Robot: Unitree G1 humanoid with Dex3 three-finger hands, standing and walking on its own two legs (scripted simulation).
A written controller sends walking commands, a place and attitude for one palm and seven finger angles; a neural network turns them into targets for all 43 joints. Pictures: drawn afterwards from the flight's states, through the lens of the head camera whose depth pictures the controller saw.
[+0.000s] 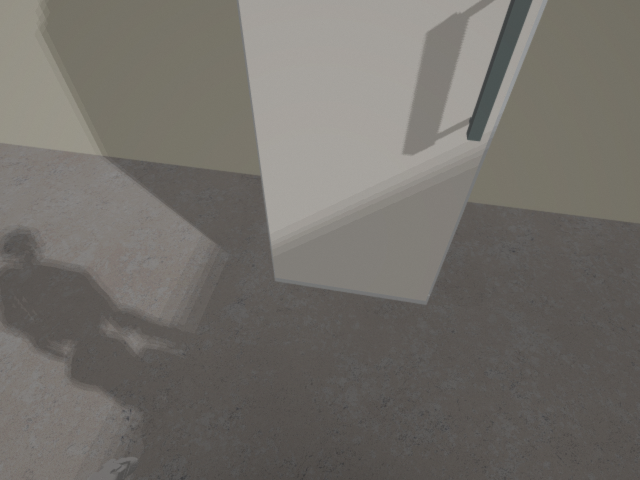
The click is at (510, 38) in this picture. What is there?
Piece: fridge door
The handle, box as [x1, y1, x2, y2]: [466, 0, 531, 140]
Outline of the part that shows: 531,0 511,0 473,114 469,120 469,126 466,133 467,139 480,139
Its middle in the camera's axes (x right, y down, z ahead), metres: +0.32 -0.32 +0.71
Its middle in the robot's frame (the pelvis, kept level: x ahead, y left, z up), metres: +0.78 -0.27 +0.16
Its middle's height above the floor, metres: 0.93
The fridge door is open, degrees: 0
